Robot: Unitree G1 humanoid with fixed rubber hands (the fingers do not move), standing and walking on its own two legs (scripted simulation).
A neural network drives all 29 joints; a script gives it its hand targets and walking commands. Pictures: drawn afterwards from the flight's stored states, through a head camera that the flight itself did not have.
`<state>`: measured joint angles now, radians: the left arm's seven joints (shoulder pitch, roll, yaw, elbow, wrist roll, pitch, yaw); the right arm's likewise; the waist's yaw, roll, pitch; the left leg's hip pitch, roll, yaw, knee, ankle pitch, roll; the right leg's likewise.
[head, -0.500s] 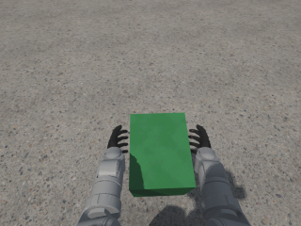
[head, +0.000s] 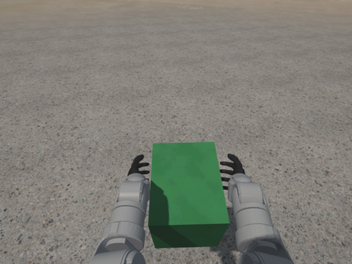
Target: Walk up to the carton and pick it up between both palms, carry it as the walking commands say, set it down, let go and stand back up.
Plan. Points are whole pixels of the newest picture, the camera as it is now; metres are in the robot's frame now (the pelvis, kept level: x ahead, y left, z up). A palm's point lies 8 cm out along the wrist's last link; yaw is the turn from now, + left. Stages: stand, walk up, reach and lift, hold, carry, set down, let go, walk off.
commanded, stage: reach and lift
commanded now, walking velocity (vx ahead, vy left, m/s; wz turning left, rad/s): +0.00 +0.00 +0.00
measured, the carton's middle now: (184, 194) +0.33 -0.01 -0.03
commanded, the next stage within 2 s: hold in 1.04 s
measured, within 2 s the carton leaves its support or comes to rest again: neither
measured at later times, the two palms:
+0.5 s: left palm (132, 184) +0.30 +0.12 +0.06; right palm (234, 181) +0.31 -0.13 +0.06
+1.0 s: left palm (132, 186) +0.30 +0.12 +0.06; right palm (238, 183) +0.30 -0.14 +0.06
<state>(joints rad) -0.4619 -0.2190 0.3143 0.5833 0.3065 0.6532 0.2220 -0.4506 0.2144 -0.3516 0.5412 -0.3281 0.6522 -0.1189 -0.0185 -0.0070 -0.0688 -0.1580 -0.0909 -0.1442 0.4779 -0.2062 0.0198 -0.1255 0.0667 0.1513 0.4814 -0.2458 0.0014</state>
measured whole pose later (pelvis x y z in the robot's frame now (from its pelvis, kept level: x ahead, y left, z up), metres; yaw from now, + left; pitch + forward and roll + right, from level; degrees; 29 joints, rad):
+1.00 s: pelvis -0.01 +0.00 +0.00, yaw +0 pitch -8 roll +0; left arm -0.43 -0.21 0.29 0.51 0.32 0.72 0.14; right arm -0.44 0.21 -0.31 0.50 -0.33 0.70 -0.11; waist -0.01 -0.01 -0.04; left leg -0.13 -0.08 -0.13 0.48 -0.21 0.01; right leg -0.10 0.07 0.13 0.49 -0.24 0.00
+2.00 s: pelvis +0.05 -0.04 +0.00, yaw -12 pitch +7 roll +2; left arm -0.38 -0.19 0.11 0.01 0.14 1.01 0.29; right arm -0.38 0.19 -0.13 -0.01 -0.13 1.01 -0.26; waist 0.01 -0.02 -0.14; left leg -0.36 0.01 0.05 0.54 -0.37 -0.04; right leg -0.31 0.07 0.09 0.46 -0.26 -0.07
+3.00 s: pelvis +0.64 -0.52 -0.01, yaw -73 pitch +4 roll -2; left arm -0.26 -0.15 0.03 -0.26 0.08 1.14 0.28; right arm -0.21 0.14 -0.02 -0.31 -0.01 1.14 -0.28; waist -0.08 0.02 -0.04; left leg 0.07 0.21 0.45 0.35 -0.41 -0.14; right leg -0.66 -0.03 -0.25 0.69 -0.14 -0.10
